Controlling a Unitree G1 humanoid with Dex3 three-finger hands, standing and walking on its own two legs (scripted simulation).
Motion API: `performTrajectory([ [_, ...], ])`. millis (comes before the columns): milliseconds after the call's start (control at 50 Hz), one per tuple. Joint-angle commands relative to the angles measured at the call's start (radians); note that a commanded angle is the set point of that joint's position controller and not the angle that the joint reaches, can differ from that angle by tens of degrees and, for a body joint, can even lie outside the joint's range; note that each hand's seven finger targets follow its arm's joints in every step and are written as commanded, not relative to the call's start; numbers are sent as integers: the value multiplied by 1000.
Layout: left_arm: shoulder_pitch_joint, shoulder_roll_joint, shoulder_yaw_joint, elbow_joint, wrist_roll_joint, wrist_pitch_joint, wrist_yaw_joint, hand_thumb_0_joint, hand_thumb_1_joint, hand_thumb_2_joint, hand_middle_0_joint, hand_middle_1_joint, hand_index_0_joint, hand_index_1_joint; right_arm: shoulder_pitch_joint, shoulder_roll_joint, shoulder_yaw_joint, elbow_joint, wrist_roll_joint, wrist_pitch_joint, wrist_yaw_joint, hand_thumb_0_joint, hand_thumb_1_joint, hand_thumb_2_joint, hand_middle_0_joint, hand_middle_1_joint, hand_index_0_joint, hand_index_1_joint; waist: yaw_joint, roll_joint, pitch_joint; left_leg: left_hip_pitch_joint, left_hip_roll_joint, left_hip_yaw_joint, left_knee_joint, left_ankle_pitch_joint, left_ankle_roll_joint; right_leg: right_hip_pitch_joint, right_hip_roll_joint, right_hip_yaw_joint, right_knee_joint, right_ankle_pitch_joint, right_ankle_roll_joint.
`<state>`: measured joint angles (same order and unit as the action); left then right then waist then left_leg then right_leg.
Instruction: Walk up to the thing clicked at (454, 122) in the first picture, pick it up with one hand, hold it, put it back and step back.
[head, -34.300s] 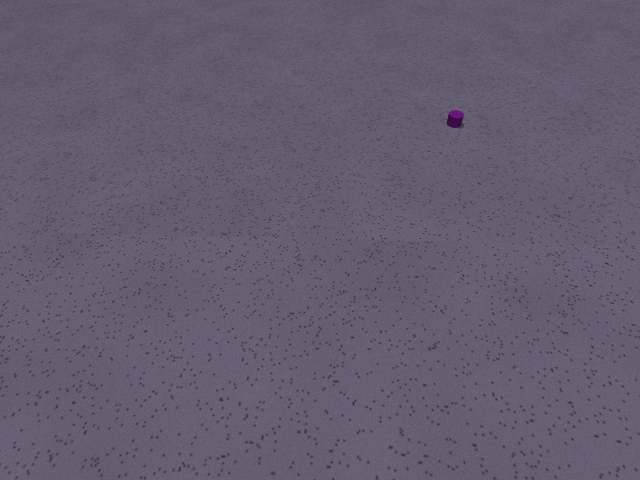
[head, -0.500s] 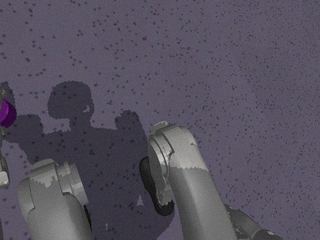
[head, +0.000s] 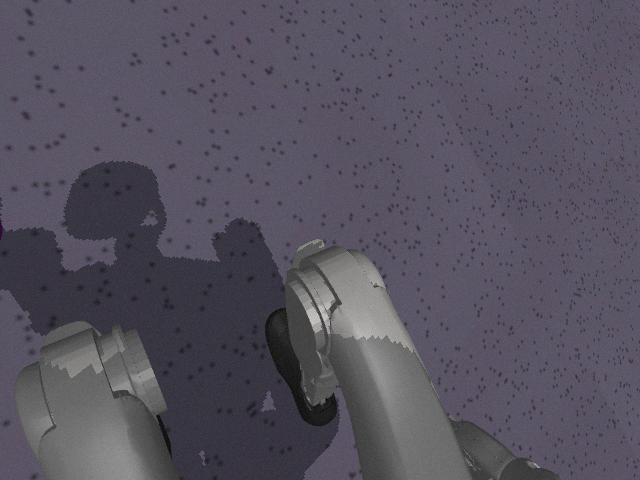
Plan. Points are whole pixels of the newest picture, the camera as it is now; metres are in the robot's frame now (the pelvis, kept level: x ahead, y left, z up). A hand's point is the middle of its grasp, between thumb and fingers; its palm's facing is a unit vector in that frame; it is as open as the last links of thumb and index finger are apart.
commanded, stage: open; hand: left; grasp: from above
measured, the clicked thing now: out of the picture +0.45 +0.30 -0.27
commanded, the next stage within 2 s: withdraw in 0.66 s
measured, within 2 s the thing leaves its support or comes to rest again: rests again in 1.10 s
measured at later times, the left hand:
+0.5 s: hand out of the picture +0.43 +0.29 -0.25, palm faces -0.47 -0.16 -0.87, open 13.7 cm
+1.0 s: hand out of the picture +0.45 +0.29 -0.22, palm faces -0.37 -0.15 -0.92, open 14.0 cm
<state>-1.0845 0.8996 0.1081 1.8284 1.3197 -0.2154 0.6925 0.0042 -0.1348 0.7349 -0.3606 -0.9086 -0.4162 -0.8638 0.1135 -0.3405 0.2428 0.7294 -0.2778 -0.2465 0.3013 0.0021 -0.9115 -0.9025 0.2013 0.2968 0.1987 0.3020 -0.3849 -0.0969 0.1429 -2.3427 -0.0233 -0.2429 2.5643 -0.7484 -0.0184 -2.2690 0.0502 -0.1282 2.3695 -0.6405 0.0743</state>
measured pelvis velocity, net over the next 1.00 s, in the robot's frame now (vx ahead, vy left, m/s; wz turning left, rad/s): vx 0.00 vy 0.00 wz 0.01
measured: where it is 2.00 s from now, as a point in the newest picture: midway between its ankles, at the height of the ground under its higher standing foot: (238, 432)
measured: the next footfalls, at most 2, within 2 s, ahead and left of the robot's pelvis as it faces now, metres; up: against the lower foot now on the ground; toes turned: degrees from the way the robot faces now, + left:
none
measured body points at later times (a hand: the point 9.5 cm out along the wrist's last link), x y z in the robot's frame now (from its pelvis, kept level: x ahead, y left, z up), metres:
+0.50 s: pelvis +0.00 +0.00 +0.00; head +0.28 +0.12 +0.34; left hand +0.45 +0.30 -0.20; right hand +0.04 -0.26 -0.06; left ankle +0.06 +0.12 -0.27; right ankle +0.12 -0.13 -0.27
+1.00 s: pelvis +0.00 +0.00 +0.01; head +0.27 +0.11 +0.35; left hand +0.47 +0.30 -0.17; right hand +0.05 -0.26 -0.06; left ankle +0.06 +0.12 -0.27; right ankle +0.12 -0.13 -0.27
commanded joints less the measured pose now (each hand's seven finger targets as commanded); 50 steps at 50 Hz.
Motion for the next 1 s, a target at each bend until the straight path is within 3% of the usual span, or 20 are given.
performTrajectory([
  [0,-266,182,2,-108,-3,8,53,0,-333,883,-190,-1008,-216,-980,201,-320,-93,11,6,-5,2,0,-899,-901,201,301,201,301,-62,496,-666,488,33,95,-290,244,18,373,25,-141,-164,258,-92],
  [120,-248,188,18,-118,-10,36,56,0,-449,932,-91,-1064,-116,-1037,198,-333,-105,11,8,-4,11,0,-897,-901,201,301,201,301,-45,536,-671,494,34,98,-303,267,13,372,25,-138,-165,271,-96],
  [160,-237,164,-3,-83,-18,43,41,0,-478,942,-79,-1059,-99,-1037,195,-331,-100,7,7,-9,17,0,-899,-901,201,301,201,301,-69,474,-606,435,33,106,-289,223,25,362,29,-134,-182,243,-91],
  [200,-240,186,25,-121,-25,43,34,0,-481,958,-76,-1066,-94,-1047,205,-324,-100,4,13,-8,16,0,-897,-901,201,301,201,301,-45,487,-649,460,31,104,-299,242,23,367,23,-133,-180,247,-93],
  [300,-226,143,-13,-88,-31,36,9,0,-482,969,-70,-1095,-90,-1073,196,-319,-99,-4,15,-8,15,0,-899,-902,201,301,201,301,-66,445,-621,437,31,100,-293,207,27,367,26,-134,-182,228,-92],
  [360,-257,188,9,-157,-43,22,9,0,-493,953,-62,-1080,-82,-1059,219,-329,-107,1,20,-1,3,0,-898,-901,201,301,201,301,-48,468,-690,459,29,113,-285,248,31,413,27,-123,-201,257,-91],
  [380,-273,164,-12,-163,-47,16,9,0,-488,946,-62,-1079,-83,-1056,211,-330,-107,2,21,-4,2,0,-899,-902,201,301,201,301,-49,488,-689,475,31,108,-289,248,26,395,25,-125,-190,253,-95],
  [460,-251,155,-18,-115,-27,6,7,0,-470,942,-62,-1093,-88,-1066,216,-318,-91,4,16,-6,5,0,-896,-901,201,301,201,301,-71,471,-647,471,32,97,-288,247,23,379,24,-140,-179,255,-93],
  [520,-250,196,1,-156,-27,1,22,0,-467,945,-63,-1100,-89,-1072,214,-327,-97,1,20,0,-1,0,-895,-901,201,301,201,301,-45,481,-678,481,33,103,-304,249,21,412,29,-131,-194,257,-94],
  [600,-233,165,-20,-107,-18,12,29,0,-463,951,-64,-1100,-89,-1073,198,-330,-99,-6,14,-8,2,0,-896,-901,201,301,201,301,-64,470,-625,467,33,109,-295,221,21,375,28,-133,-190,237,-93],
  [640,-262,172,-25,-157,-17,16,34,0,-456,980,-71,-1107,-92,-1084,197,-333,-106,-12,23,-6,-1,0,-895,-901,201,301,201,301,-49,501,-658,485,35,108,-305,241,18,389,30,-126,-194,250,-97],
  [660,-252,198,13,-154,-24,18,41,0,-450,998,-77,-1118,-97,-1096,215,-339,-108,-5,19,-6,-1,0,-895,-901,201,301,201,301,-46,504,-694,508,33,100,-311,263,17,391,23,-134,-187,265,-95],
  [680,-252,180,-4,-167,-21,22,43,0,-445,976,-71,-1121,-96,-1093,209,-332,-108,-9,24,-4,1,0,-895,-901,201,301,201,301,-38,534,-701,520,35,101,-315,279,13,392,26,-131,-182,274,-99],
  [700,-244,144,-25,-116,-25,27,39,0,-457,958,-68,-1102,-92,-1076,205,-326,-102,-12,16,-10,7,0,-897,-901,201,301,201,301,-66,481,-657,489,37,100,-298,258,18,381,27,-137,-182,268,-93],
  [760,-221,149,-20,-96,-36,39,32,0,-517,980,-64,-1037,-78,-1021,215,-331,-108,-11,23,-8,4,0,-907,-901,201,301,201,301,-68,451,-638,458,35,109,-298,247,24,400,28,-128,-200,260,-92],
  [820,-264,174,-9,-157,-56,44,31,0,-534,994,-64,-1036,-72,-1026,218,-329,-109,-13,23,-10,3,0,-911,-903,201,301,201,301,-51,471,-676,480,34,112,-311,239,25,419,28,-121,-215,252,-93],
  [860,-294,230,30,-283,-60,45,34,0,-542,999,-64,-1028,-69,-1022,220,-328,-116,-18,35,-8,2,0,-912,-904,201,301,201,301,-5,576,-799,566,34,113,-325,309,12,436,24,-121,-192,295,-102],
  [880,-262,188,8,-259,-63,51,27,0,-553,1003,-65,-1025,-67,-1022,212,-315,-115,-13,36,-8,5,0,-916,-906,201,301,201,301,-13,576,-789,572,36,114,-315,305,11,426,23,-120,-180,298,-104],
  [920,-257,198,25,-336,-61,54,15,0,-549,1002,-65,-1014,-65,-1013,209,-319,-139,-7,47,-4,9,0,-914,-906,201,301,201,301,4,623,-833,603,32,117,-327,323,4,406,18,-120,-172,306,-108],
  [980,-200,207,76,-424,-73,86,-15,0,-545,1003,-66,-1010,-65,-1011,218,-307,-185,-6,66,17,15,0,-909,-905,201,301,200,301,60,654,-888,619,26,135,-346,332,3,380,11,-105,-177,300,-113],
])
